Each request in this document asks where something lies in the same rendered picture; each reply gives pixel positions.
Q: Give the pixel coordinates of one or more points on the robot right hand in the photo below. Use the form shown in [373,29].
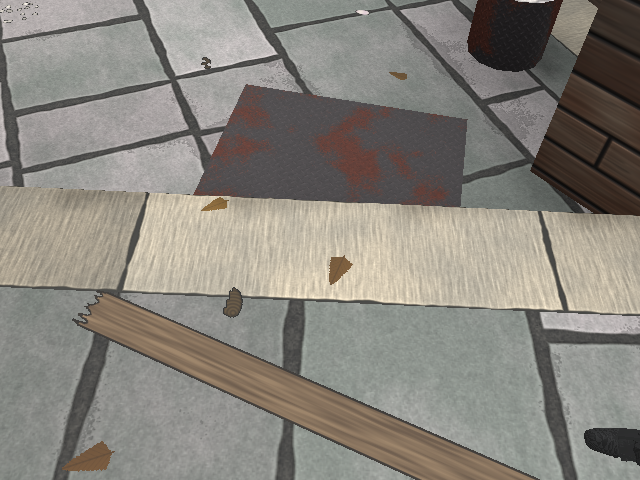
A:
[616,442]

